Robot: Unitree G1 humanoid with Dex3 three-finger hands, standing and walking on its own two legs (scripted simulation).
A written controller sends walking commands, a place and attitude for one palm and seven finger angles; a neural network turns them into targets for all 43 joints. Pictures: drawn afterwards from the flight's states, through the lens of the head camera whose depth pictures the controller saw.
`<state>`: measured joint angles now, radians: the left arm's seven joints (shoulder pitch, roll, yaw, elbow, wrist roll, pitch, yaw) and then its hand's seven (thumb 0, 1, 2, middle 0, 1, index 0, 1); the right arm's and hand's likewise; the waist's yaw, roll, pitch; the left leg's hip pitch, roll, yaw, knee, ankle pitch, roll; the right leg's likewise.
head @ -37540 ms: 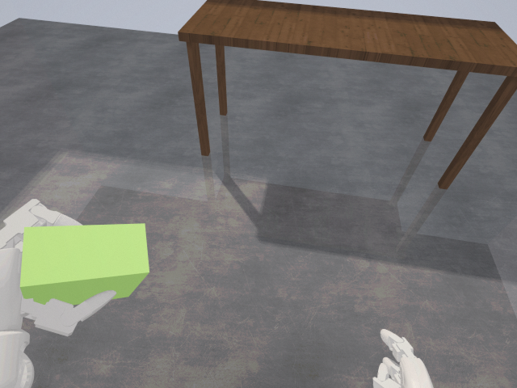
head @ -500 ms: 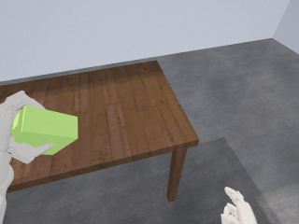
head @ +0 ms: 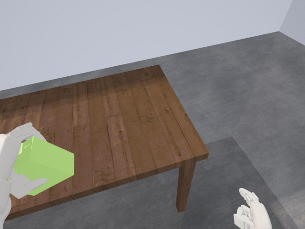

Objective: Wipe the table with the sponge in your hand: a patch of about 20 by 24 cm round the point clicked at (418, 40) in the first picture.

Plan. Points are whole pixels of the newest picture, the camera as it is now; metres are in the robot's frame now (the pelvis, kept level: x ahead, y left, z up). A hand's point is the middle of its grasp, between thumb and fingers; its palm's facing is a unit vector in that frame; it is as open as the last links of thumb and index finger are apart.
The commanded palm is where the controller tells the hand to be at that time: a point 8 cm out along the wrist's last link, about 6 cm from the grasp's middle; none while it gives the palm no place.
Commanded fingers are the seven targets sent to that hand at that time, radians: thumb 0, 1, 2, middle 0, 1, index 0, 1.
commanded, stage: turn the palm down, sponge in hand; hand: left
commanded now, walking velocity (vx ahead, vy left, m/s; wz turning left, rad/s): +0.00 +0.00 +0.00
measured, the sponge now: (40, 170) +0.21 +0.30 +0.09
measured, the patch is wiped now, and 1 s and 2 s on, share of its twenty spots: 0.00 0.00 0.00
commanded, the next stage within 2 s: move the sponge above the wiping area in 1.16 s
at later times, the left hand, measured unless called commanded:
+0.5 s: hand (37, 175) +0.18 +0.28 +0.11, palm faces +0.00 -0.23 -0.97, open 10.1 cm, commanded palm +0.16 +0.29 +0.20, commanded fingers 0.00 0.10 1.30 -1.20 -1.60 -1.20 -1.60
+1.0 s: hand (43, 166) +0.20 +0.26 +0.12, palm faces +0.02 -0.05 -1.00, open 10.1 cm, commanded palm +0.18 +0.27 +0.20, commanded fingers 0.00 0.10 1.30 -1.20 -1.60 -1.20 -1.60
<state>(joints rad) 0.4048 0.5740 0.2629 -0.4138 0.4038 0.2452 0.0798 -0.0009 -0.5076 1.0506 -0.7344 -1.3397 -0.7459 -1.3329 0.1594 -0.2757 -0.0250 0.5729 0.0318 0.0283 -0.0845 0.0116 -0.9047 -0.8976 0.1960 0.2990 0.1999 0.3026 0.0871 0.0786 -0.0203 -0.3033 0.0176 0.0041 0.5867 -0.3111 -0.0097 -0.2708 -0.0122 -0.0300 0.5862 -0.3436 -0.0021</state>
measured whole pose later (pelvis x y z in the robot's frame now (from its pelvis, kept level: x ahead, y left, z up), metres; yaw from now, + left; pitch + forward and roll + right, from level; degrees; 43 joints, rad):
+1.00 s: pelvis -0.02 -0.01 +0.01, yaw +0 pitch -3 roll +0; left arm 0.22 0.57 -0.04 -0.31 0.85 0.29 -0.02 0.00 -0.51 1.05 -0.74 -1.34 -0.75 -1.33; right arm 0.02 -0.27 0.01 0.63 0.02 0.04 -0.07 0.01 -0.90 -0.90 0.20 0.30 0.20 0.30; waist 0.14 0.12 0.03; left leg -0.14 0.02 0.01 0.41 -0.20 -0.01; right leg -0.12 0.00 -0.03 0.42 -0.25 -0.02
